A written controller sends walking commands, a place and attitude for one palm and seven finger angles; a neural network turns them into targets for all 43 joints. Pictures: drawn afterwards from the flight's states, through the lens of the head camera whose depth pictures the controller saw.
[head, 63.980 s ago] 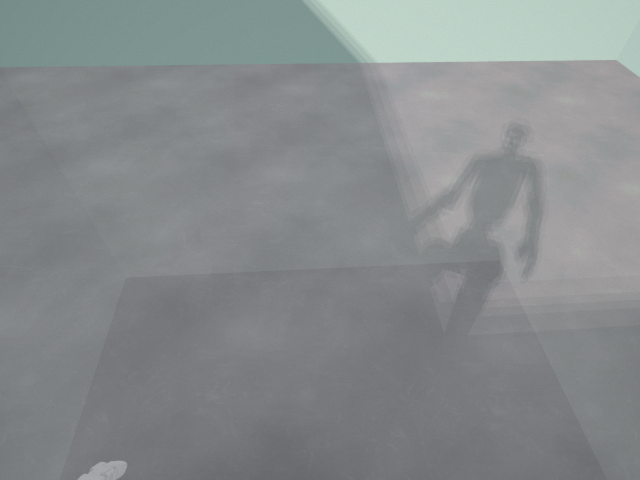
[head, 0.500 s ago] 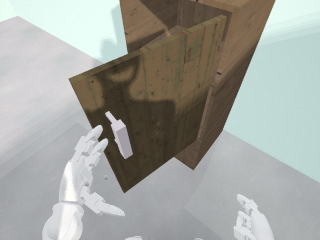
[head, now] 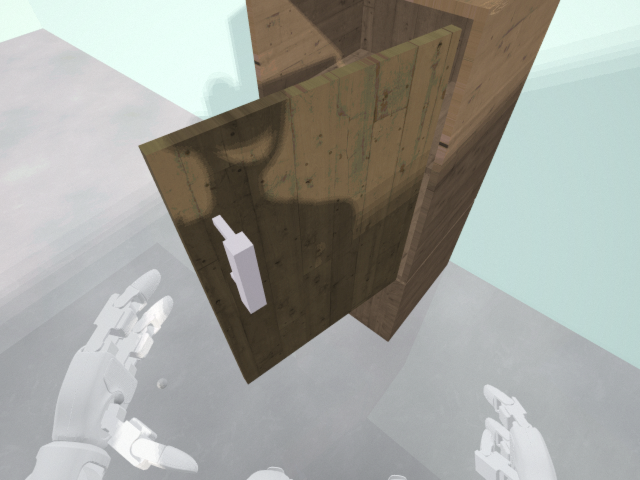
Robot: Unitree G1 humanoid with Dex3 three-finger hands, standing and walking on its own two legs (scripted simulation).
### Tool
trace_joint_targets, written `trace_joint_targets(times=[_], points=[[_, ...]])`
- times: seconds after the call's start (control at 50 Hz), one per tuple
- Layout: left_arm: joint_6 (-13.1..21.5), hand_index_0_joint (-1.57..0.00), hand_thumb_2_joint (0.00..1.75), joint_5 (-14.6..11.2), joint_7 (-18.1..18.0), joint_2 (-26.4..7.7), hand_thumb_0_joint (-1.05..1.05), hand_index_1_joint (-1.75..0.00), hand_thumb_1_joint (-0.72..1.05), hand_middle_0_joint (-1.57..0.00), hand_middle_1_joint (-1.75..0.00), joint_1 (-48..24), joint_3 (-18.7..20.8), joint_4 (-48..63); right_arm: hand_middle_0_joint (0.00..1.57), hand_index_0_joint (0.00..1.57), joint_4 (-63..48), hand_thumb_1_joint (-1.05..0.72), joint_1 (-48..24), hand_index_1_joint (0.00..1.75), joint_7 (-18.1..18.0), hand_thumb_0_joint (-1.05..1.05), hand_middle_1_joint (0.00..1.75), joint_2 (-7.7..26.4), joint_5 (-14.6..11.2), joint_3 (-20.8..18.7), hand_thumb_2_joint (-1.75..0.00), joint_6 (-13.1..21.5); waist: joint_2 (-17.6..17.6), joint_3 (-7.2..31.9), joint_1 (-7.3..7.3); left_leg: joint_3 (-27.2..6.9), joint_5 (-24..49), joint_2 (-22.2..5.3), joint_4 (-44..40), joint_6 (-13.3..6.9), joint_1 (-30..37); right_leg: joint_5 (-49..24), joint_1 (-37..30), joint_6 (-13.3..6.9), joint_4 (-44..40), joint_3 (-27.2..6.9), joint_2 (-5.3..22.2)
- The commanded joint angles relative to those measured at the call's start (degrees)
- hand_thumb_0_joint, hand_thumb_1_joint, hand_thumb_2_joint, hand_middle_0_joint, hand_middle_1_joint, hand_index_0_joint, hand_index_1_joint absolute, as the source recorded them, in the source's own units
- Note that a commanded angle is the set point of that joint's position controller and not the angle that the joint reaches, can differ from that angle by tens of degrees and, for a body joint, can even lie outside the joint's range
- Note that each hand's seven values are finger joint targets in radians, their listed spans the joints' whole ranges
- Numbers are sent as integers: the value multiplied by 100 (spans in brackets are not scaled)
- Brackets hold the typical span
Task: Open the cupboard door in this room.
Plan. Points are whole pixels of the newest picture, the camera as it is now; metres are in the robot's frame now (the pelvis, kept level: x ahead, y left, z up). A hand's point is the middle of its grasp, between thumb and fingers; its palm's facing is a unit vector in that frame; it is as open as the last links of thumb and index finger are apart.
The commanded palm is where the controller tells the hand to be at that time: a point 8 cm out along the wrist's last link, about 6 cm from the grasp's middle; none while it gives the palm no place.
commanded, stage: draw the hand back to the body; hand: left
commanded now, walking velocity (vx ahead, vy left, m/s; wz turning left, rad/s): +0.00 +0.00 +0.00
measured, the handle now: (238, 264) +0.35 +0.13 +0.09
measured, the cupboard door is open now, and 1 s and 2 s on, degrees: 77 77 77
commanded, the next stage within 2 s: step back with the hand held close in 1.62 s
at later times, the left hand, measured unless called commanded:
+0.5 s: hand (114, 365) +0.20 +0.21 +0.13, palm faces +0.03 -1.00 -0.08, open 16.3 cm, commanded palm +0.17 +0.27 +0.14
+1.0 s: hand (38, 309) +0.23 +0.26 +0.19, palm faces +0.37 -0.84 -0.39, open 12.0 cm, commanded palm +0.18 +0.30 +0.20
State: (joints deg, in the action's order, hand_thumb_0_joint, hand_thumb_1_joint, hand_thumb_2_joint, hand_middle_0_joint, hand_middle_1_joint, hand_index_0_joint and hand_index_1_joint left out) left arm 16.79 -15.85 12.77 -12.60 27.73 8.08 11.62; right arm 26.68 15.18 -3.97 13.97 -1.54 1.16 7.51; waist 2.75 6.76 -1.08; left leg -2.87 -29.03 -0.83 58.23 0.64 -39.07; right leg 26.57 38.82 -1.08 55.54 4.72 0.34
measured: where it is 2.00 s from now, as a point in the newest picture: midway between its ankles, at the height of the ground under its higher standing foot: outside the picture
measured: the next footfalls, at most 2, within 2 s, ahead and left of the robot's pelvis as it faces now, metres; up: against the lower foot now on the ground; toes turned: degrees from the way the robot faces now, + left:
none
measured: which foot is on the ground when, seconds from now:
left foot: down 0.00-1.00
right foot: down 0.00-1.00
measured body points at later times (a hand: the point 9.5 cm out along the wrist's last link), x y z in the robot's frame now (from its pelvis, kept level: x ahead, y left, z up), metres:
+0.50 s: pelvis +0.00 +0.01 +0.02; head +0.01 +0.00 +0.47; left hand +0.19 +0.26 +0.14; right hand +0.18 -0.22 -0.05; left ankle +0.00 +0.12 -0.68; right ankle +0.01 -0.11 -0.68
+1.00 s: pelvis +0.03 +0.02 +0.06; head +0.02 +0.00 +0.51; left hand +0.20 +0.30 +0.21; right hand +0.21 -0.20 -0.02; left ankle +0.00 +0.12 -0.68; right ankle +0.01 -0.11 -0.68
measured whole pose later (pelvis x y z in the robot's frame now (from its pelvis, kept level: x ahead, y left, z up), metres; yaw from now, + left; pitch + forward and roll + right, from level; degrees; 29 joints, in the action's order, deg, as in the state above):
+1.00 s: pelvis +0.03 +0.02 +0.06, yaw -2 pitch -2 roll -1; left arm 3.1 -2.2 -7.4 -18.1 29.3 14.1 22.7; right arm 34.9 12.5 -5.6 12.7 0.0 2.8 8.1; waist 3.3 0.6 -3.6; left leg 0.4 -18.3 0.3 28.5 -1.1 -8.5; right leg 15.5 9.4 0.9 26.6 1.6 0.9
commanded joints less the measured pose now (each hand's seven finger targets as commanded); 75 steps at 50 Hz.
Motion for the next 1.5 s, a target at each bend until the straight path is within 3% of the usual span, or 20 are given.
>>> trace_joint_targets(times=[0.0, 0.02, 0.1, 0.22, 0.28, 0.34, 0.42, 0.52, 0.54, 0.56, 0.58, 0.68, 0.74, 0.86, 0.9, 1.04, 1.22, 1.3, 1.38, 1.48], points=[[329, -15, 30, -84, 30, -644, 0, -30, -50, -15, -30, -365, 355, 1265, 20, 20, -915, -90, -335, 30, -49, 0, 30, 604, -3, -256, -90, 403, -176, 795, 78, 96, 1265, 205, -849, -122, 228, -1080, -846, -17, -927, -270, -132], [298, -15, 30, -66, 26, -550, 0, -30, -50, -15, -30, -322, 265, 1269, 20, 20, -940, -90, -338, 30, -43, 0, 30, 591, 5, -248, -90, 414, -135, 847, 73, 98, 1309, 210, -864, -119, 254, -1157, -871, -10, -894, -253, -115], [155, -15, 30, -42, -129, -870, 0, -30, -50, -15, -30, -106, 600, 1655, 20, 20, -992, -90, -388, 30, -42, 0, 30, 532, -30, -229, -90, 404, 76, 961, -79, 87, 1427, 191, -1063, -113, 438, -1261, -1115, -40, -934, -187, -144], [-160, -15, 30, -161, -147, -774, 0, -30, -50, -15, -30, -93, 683, 1564, 20, 20, -956, -90, -442, 30, -71, 0, 30, 529, -74, -168, -90, 377, -188, 528, -2, 85, 1209, 164, -1263, -117, 482, -1014, -1151, 8, -1234, -170, -144], [-243, -15, 30, -229, -48, -871, 0, -30, -50, -15, -30, -258, 738, 1741, 20, 20, -943, -90, -447, 30, -97, 0, 30, 561, -93, -140, -90, 450, 16, 479, 1, 53, 1122, 149, -1402, -106, 650, -896, -1148, 3, -1332, -138, -149], [-360, -15, 30, -290, 43, -987, 0, -30, -50, -15, -30, -382, 855, 1688, 20, 20, -865, -90, -442, 30, -138, 0, 30, 587, -111, -122, -90, 533, -92, 389, 40, 57, 1109, 141, -1441, -126, 756, -845, -1203, 24, -1509, -193, -139], [-535, -15, 30, -333, 114, -1047, 0, -30, -50, -15, -30, -479, 960, 1679, 20, 20, -796, -90, -488, 30, -167, 0, 30, 591, -127, -81, -90, 648, -19, 290, -20, 15, 1183, 126, -1625, -121, 930, -914, -1345, 8, -1600, -125, -144], [-770, -16, 37, -400, 173, -1215, 0, -30, -32, -16, -30, -514, 1210, 1786, 20, 20, -724, -90, -550, 30, -198, 0, 30, 578, -140, -52, -90, 774, 53, 367, -118, 24, 1417, 132, -1801, -122, 1210, -1205, -1612, 8, -1747, -102, -135], [-789, -16, 39, 614, -778, -2100, 0, -30, -29, -16, -30, -952, 1396, 2373, 20, 20, -717, -90, -624, 30, -310, 0, 30, 549, -17, -94, -90, 698, 135, 334, -307, 143, 1383, 91, -2081, -133, 1247, -1180, -1875, -73, -2072, -424, -22], [-928, -16, 40, 704, -1176, -1446, 0, -30, -26, -16, -30, -410, 1082, 2167, 20, 20, -685, -90, -579, 30, -335, 0, 30, 424, 43, -45, -90, 678, 102, 49, -190, 172, 1302, 110, -2206, -110, 1342, -1090, -1836, -62, -2220, -362, 9], [-1016, -16, 42, 882, -1414, -1124, 0, -30, -22, -16, -30, -168, 752, 2116, 20, 20, -605, -90, -532, 30, -313, 0, 30, 400, 37, -26, -90, 627, 130, -107, -143, 186, 1332, 80, -2299, -113, 1483, -1109, -1881, -40, -2263, -296, 17], [-1070, -17, 50, 1229, -1936, -1357, 0, -30, -5, -17, -30, -38, 892, 2359, 20, 20, -433, -90, -694, 30, -296, 0, 30, 443, 94, -39, -90, 479, 46, -61, -160, 244, 1883, 3, -2745, -144, 2120, -1629, -2447, -11, -2563, -227, 26], [-1049, -17, 54, 1301, -2041, -1393, 0, -30, 6, -17, -30, -146, 981, 2269, 20, 20, -323, -90, -800, 30, -311, 0, 30, 454, 121, -57, -90, 446, -129, -149, -163, 273, 2043, -21, -2990, -168, 2400, -1780, -2688, 2, -2805, -240, 27], [-1003, -18, 63, 1383, -2086, -1375, 0, -30, 27, -18, -30, -219, 1080, 2363, 20, 20, -154, -90, -902, 30, -241, 0, 30, 449, 154, -62, -90, 427, 201, -193, -217, 276, 2873, -63, -3362, -118, 2879, -2256, -3132, 4, -3027, -204, 21], [-997, -18, 66, 1385, -2106, -1461, 0, -30, 34, -18, -30, -218, 1190, 2267, 20, 20, -90, -90, -937, 30, -212, 0, 30, 471, 174, -82, -90, 418, -31, -204, -238, 273, 2998, -81, -3447, -114, 2924, -2380, -3297, -6, -3128, -194, 12], [-973, -19, 76, 1371, -2071, -1573, 0, -30, 58, -19, -30, -281, 1519, 2367, 20, 20, -23, -90, -980, 30, -113, 0, 30, 457, 190, -141, -90, 305, 88, -155, -283, 348, 3710, -108, -3581, -75, 3251, -2877, -3554, 19, -3276, -228, -11], [-893, -20, 90, 1303, -2066, -1777, 0, -30, 90, -20, -30, -669, 1913, 2340, 20, 20, 39, -90, -1093, 30, -89, 0, 30, 436, 191, -174, -90, 198, 116, -267, -308, 380, 3423, -91, -3744, -93, 3308, -2792, -3669, 17, -3454, -260, -23], [-912, -20, 90, 1300, -2009, -1536, 0, -30, 90, -20, -30, -523, 1682, 2057, 20, 20, 72, -90, -1103, 30, -53, 0, 30, 458, 181, -200, -90, 154, 21, -418, -282, 411, 3334, -92, -3776, -113, 3284, -2767, -3634, 25, -3539, -260, -26], [-867, -20, 90, 1288, -2022, -1681, 0, -30, 90, -20, -30, -658, 1793, 2169, 20, 20, 51, -90, -1156, 30, -76, 0, 30, 443, 187, -213, -90, 137, -82, -364, -300, 434, 2962, -50, -3818, -160, 3316, -2573, -3618, 42, -3607, -280, -38], [-822, -20, 90, 1306, -2047, -1749, 0, -30, 90, -20, -30, -687, 1847, 2284, 20, 20, 95, -90, -1177, 30, -100, 0, 30, 411, 193, -203, -90, 208, 137, -334, -310, 447, 2931, -22, -3808, -152, 3364, -2578, -3628, 31, -3641, -309, -34]])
